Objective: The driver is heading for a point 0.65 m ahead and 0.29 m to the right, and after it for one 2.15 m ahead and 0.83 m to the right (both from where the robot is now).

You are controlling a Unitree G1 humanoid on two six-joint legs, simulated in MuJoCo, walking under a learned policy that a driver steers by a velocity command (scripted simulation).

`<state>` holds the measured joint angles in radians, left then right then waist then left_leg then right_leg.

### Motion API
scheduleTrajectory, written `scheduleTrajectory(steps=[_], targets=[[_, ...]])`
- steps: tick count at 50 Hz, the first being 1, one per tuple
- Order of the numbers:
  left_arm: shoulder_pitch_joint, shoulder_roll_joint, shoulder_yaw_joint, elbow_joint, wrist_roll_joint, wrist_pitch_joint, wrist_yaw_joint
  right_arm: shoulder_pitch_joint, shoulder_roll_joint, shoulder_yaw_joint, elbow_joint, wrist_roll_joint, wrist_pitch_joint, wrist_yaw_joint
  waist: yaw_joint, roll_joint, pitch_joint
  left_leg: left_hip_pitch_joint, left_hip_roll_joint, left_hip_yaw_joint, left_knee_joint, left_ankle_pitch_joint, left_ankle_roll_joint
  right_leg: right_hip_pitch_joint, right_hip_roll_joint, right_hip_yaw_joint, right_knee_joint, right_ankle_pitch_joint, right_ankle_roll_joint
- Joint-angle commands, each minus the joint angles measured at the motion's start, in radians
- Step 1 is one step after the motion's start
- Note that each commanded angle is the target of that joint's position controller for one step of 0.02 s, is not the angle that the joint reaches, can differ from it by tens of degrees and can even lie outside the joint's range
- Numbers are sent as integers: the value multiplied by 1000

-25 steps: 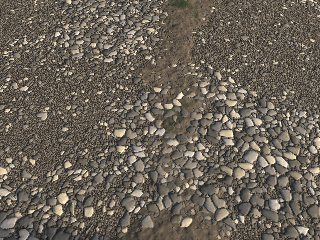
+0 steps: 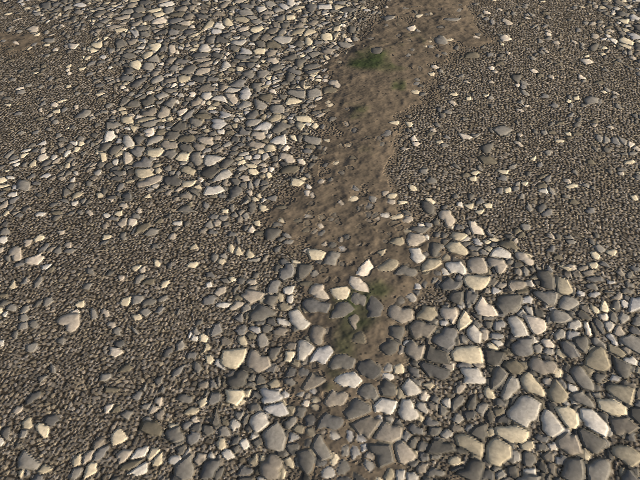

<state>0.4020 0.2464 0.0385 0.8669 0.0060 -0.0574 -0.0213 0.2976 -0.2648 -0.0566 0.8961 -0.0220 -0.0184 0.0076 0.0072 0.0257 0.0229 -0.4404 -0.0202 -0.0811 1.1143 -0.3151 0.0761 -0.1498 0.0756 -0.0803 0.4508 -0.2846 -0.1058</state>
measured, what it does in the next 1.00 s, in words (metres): goes down, turning right: left foot 0.19 m lower, then right foot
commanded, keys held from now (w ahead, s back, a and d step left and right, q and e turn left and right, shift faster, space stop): w+e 1.00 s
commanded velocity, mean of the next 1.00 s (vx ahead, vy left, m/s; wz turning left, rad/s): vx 0.50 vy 0.00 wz -0.46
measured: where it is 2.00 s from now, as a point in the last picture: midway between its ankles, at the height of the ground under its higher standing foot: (392, 434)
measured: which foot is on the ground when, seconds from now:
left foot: up 0.00-0.46, down 0.48-0.96, up 0.98-1.00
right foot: down 0.00-0.48, up 0.50-0.94, down 0.96-1.00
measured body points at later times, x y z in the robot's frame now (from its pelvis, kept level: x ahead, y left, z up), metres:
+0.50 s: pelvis +0.32 +0.05 -0.16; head +0.33 +0.06 +0.29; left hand +0.26 +0.33 -0.29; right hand +0.50 -0.22 -0.23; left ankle +0.43 +0.14 -0.91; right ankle +0.01 -0.05 -0.68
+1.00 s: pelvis +0.54 -0.02 -0.21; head +0.56 -0.05 +0.24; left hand +0.85 +0.06 -0.29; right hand +0.38 -0.21 -0.36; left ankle +0.44 +0.14 -0.88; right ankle +0.57 -0.10 -0.93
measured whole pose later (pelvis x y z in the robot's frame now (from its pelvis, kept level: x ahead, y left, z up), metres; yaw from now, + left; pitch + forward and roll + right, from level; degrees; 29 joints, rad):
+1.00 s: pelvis +0.54 -0.02 -0.21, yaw -32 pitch +1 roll +0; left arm -0.02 0.25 0.04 0.78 0.04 -0.02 -0.04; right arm 0.41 -0.22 -0.04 0.95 -0.03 -0.04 0.00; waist -0.06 0.02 0.06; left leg -0.15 0.07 0.19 0.92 -0.51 0.00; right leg -0.42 0.06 -0.10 0.62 -0.23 -0.16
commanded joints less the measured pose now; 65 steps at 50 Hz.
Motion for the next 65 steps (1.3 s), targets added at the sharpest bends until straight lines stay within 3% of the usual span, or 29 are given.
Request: scheduleTrajectory(steps=[1, 4, 7, 12, 17, 19, 21, 23, 24, 25, 26, 27, 28, 29, 30, 31, 32, 35, 43, 45, 47, 48, 49, 50, 51, 53, 55, 57, 65], targets=[[69, 131, 29, -9, -11, -27, 17, -18, -59, -11, -38, -22, 19, 16, -15, -71, 56, -168, 69, 53, -54, 100, -47, 59, -270, 276, -257, 500, -148], [156, 153, 33, 18, 4, -23, 31, -107, -68, -15, -42, -28, 18, 25, 22, -50, 10, -252, 85, 85, -70, 284, -56, 144, -248, 250, -181, 576, -144], [219, 147, 28, 55, 1, -46, 40, -299, -108, -35, -107, -12, 2, 18, 61, -110, 84, -426, 103, 36, -225, 339, -74, 230, -237, 325, -211, 352, -112], [163, 122, 18, 53, 11, -48, 56, -348, -64, -24, -127, -24, -5, 41, 64, -98, 70, -241, 81, 47, -426, 691, -73, 24, -192, 338, -56, 161, -125], [216, 126, 20, 46, 52, -19, 66, -476, -60, -9, -210, -14, -22, 49, 144, -92, 102, -276, 81, 29, -523, 713, -50, 71, -182, 422, 155, 109, -114], [196, 128, 24, 37, 59, -9, 76, -454, -46, -2, -206, -1, -45, 43, 154, -76, 112, -176, 93, 9, -686, 740, -64, 91, -149, 426, 233, 100, -84], [174, 110, 20, 48, 65, 6, 88, -254, -68, -15, -129, 9, -64, 24, 85, -22, 65, 44, 124, -9, -865, 845, -68, 106, -82, 384, 474, 141, -64], [179, 130, 30, 80, 25, 23, 87, 67, -98, -35, -14, -5, -60, -3, -67, 55, -65, 442, 144, 44, -994, 1057, -89, -9, -16, 307, 928, 101, -49], [162, 99, 38, 83, 3, 26, 75, 181, -153, -53, 27, -21, -50, 2, -104, 136, -118, 707, 222, -28, -868, 1068, -68, -269, 78, 251, 1251, -463, -17], [330, 47, 31, 80, -53, 23, 76, 240, -174, -34, 30, -51, -64, 24, -10, 198, -252, 991, 344, -43, -406, 1582, -85, -516, 79, 251, 1491, -660, 14], [323, 84, 25, 76, -58, 20, 83, 233, -141, -37, 9, -23, -73, 38, -38, 236, -314, 1137, 453, -175, -360, 1419, -1, -780, -12, 218, 1445, -507, 9], [242, 88, 20, 84, -24, 27, 82, 212, -109, -40, -6, -14, -72, 36, -71, 168, -294, 999, 439, -188, -466, 1061, 31, -822, -57, 180, 1447, -404, 11], [188, 81, 12, 44, 6, 36, 68, 156, -177, -58, -8, -18, -78, 14, -44, 257, -318, 829, 509, -372, -629, 406, 159, -836, -70, 125, 1543, -304, 23], [-7, 139, 33, 5, 49, 32, 50, 36, -93, -29, -56, -12, -93, -1, -37, 73, -206, 558, 445, -327, -775, 136, 122, -770, -130, 151, 1293, -77, 17], [-71, 131, 36, -24, 54, 39, 25, 12, -106, -27, -47, -13, -109, -9, -16, 148, -94, 361, 483, -352, -810, 194, 148, -698, -149, 165, 1217, -39, 30], [-151, 106, 31, -45, 31, 50, -1, -13, -79, -17, -7, -7, -115, -9, 36, 83, 58, 144, 403, -214, -889, 299, 109, -615, -184, 187, 963, 32, 63], [-157, 68, 24, -45, 38, 55, -20, -5, -52, -8, 2, -3, -119, -11, 43, 76, 81, 62, 328, -113, -905, 347, 92, -512, -169, 179, 817, 111, 75], [-156, 15, 5, -45, 32, 47, -40, -3, -35, -3, 16, 10, -118, -13, 69, 132, 21, 103, 281, 46, -879, 607, 88, -423, -161, 127, 576, 262, 57], [-484, 29, -12, -139, 26, 48, -52, 179, -89, -12, 51, 1, -62, -25, -43, 8, 46, 490, 303, 192, -860, 631, 42, -458, -108, -12, 232, 152, -26], [-468, 41, -6, -134, 36, 46, -44, 196, -116, -14, 59, -2, -48, -29, -37, 24, 20, 523, 297, 245, -738, 845, 36, -355, -42, -66, 185, 38, -47], [-269, 79, 17, -76, 41, 34, -33, 197, -144, -17, 55, -2, -31, -28, 44, 26, -86, 462, 284, 300, -430, 954, 21, -85, 23, -73, 90, 20, -97], [-82, 157, 48, -27, 53, 29, -16, 173, -139, -14, 23, 1, -30, -23, 123, -42, -188, 257, 263, 317, -148, 729, -16, 184, -84, 115, 24, -37, -159], [-61, 272, 74, -39, 42, 35, 0, 193, -16, 11, -55, -3, -39, 3, 61, -282, -278, -198, 86, 303, 202, -226, -74, 508, -415, 642, -37, -25, -298], [6, 273, 77, -44, 17, 52, 11, 41, -118, -12, -87, -13, -46, 4, 140, -142, -264, -368, 25, 108, 294, -231, -77, 504, -440, 818, -161, -50, -328], [-53, 238, 71, -24, 11, 58, 22, -32, -119, -13, -113, 0, -59, 6, 106, -98, -97, -437, 94, 66, 243, -128, -67, 403, -407, 647, -171, 21, -287], [-165, 168, 56, -37, 2, 43, 26, -8, -100, -10, -91, -3, -59, 3, 8, -29, 22, -271, 141, 64, 62, -45, -76, 132, -301, 460, -202, 301, -213], [-210, 145, 47, -50, -5, 20, 24, 45, -75, -7, -78, -24, -20, 1, -49, -29, -1, -135, 133, 71, -1, -34, -102, 24, -242, 362, -200, 529, -196], [-191, 171, 56, -44, -9, 4, 16, 32, -64, -8, -88, -17, -5, -1, -63, -24, -16, -94, 106, 89, -64, 14, -122, -21, -209, 302, -174, 743, -186], [-39, 174, 60, -17, -1, 33, 31, -206, -69, 8, -177, -1, 2, -16, 38, -100, -35, -117, 38, 80, -325, 193, -114, 59, -174, 336, -65, 848, -106]])
Keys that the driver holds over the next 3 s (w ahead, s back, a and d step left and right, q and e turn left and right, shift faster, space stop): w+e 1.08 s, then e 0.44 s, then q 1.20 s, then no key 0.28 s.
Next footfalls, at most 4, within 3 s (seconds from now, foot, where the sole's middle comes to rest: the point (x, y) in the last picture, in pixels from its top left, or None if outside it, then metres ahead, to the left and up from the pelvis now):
0.48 left None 0.46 0.13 -0.96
0.96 right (399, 479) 0.60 -0.12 -0.96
1.44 left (397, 376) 0.87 -0.14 -0.96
1.80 right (436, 452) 0.66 -0.22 -0.96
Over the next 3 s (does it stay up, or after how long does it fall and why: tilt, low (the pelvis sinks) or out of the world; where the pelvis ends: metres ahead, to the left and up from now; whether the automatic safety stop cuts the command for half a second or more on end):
stays up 0.71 -0.11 -0.18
